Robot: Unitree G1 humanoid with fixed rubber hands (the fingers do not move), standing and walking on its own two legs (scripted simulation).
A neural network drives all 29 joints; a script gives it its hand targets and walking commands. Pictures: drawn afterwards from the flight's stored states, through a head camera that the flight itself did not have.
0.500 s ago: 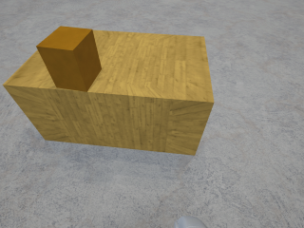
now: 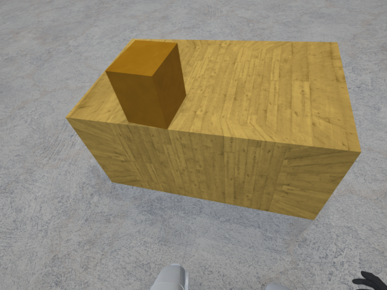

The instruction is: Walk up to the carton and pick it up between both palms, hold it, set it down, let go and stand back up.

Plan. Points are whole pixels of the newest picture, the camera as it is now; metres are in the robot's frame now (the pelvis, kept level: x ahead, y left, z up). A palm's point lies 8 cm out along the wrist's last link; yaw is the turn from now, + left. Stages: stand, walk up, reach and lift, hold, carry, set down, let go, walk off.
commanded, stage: walk up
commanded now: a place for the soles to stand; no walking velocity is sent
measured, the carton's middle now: (151, 85) +0.83 +0.23 -0.06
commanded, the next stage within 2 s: none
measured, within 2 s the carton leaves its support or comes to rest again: neither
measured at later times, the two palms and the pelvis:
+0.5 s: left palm (38, 241) +0.24 +0.43 -0.08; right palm out of the picture +0.12 -0.19 -0.12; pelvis +0.14 +0.13 +0.00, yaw -4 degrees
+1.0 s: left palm out of the picture +0.27 +0.66 -0.11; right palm (222, 226) +0.28 -0.02 -0.10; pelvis +0.22 +0.31 -0.02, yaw -3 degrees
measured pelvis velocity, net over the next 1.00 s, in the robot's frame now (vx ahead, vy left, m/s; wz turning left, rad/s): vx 0.22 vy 0.31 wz -0.05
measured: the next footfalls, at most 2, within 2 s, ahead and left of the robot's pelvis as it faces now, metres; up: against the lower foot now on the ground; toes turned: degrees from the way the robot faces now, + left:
left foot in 0.06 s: +0.14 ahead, +0.21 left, +0.00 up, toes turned +3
right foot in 0.48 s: +0.29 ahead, +0.01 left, +0.00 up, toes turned -9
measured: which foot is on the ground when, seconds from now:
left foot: up 0.00-0.04, down 0.06-0.50, up 0.52-0.82, down 0.84-1.00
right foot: down 0.00-0.10, up 0.12-0.46, down 0.48-0.90, up 0.92-1.00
